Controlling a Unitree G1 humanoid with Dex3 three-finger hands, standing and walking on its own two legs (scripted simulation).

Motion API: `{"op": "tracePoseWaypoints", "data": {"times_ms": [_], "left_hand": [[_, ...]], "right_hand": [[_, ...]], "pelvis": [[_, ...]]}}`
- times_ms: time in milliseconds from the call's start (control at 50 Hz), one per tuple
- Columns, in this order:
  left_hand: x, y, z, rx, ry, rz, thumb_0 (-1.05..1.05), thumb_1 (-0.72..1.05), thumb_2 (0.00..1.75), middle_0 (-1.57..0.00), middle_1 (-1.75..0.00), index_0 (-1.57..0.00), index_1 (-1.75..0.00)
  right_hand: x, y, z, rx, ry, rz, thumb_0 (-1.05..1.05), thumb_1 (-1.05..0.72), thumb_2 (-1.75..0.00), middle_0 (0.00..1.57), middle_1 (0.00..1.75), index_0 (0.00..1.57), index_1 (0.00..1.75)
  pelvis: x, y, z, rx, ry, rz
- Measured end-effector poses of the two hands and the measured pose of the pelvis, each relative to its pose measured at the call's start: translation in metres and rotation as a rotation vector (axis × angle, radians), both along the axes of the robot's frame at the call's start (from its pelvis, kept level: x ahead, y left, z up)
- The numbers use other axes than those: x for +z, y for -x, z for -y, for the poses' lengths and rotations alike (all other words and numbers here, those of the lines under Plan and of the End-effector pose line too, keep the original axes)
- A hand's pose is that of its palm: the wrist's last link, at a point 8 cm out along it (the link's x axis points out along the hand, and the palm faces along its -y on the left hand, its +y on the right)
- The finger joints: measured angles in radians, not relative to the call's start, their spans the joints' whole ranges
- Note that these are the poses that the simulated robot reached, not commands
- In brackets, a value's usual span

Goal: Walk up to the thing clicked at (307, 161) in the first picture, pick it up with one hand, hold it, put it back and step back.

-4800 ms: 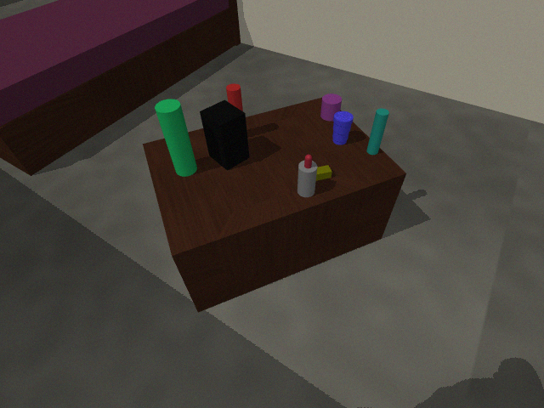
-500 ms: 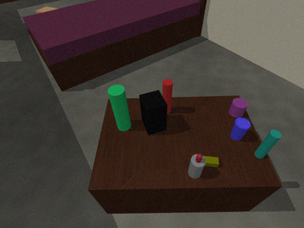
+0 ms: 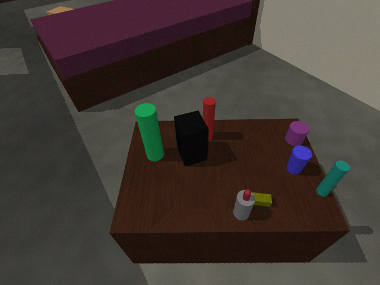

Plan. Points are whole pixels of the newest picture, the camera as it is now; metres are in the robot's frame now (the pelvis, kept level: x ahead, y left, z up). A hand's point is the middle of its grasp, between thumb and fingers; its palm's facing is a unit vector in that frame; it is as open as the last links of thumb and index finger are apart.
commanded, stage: stand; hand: right
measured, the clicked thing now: (244, 202) +0.44 -0.16 -0.29
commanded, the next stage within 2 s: go down in 1.66 s
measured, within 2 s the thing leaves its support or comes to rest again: neither
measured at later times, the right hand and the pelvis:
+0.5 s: hand out of the picture +0.06 -0.25 -0.16, palm faces -0.02 +0.94 -0.33, open 7.4 cm; pelvis +0.00 +0.00 +0.00, yaw +0 degrees
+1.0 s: hand out of the picture +0.08 -0.25 -0.16, palm faces -0.02 +0.94 -0.33, open 7.4 cm; pelvis +0.01 +0.00 +0.00, yaw +0 degrees
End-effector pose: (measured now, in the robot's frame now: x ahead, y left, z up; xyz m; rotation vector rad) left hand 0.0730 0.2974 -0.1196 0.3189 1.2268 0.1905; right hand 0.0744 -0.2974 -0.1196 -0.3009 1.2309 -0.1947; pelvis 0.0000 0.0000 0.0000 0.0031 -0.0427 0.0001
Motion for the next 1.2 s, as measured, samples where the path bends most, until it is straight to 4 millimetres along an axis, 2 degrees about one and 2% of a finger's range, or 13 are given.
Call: {"op": "tracePoseWaypoints", "data": {"times_ms": [200,440,1200], "left_hand": [[0.000,0.007,-0.001,0.001,-0.003,-0.013,0.01,0.90,0.90,-0.20,-0.30,-0.20,-0.29],[0.000,0.004,-0.002,-0.008,-0.002,-0.007,0.01,0.90,0.90,-0.20,-0.30,-0.20,-0.29],[0.001,-0.005,-0.003,-0.003,-0.008,-0.008,0.01,0.90,0.90,-0.20,-0.30,-0.21,-0.30]], "right_hand": [[-0.001,0.011,0.002,-0.008,0.002,-0.019,0.00,-0.91,-0.90,0.20,0.30,0.20,0.30],[-0.001,0.016,0.001,-0.010,0.004,-0.029,0.00,-0.91,-0.90,0.20,0.30,0.20,0.30],[-0.001,-0.004,-0.001,0.005,0.005,-0.006,0.00,-0.91,-0.90,0.20,0.30,0.20,0.30]], "pelvis": [[0.000,0.002,0.000,-0.002,-0.002,0.001],[0.000,0.001,-0.001,-0.004,0.000,-0.001],[0.000,-0.009,-0.001,-0.003,-0.002,-0.007]]}}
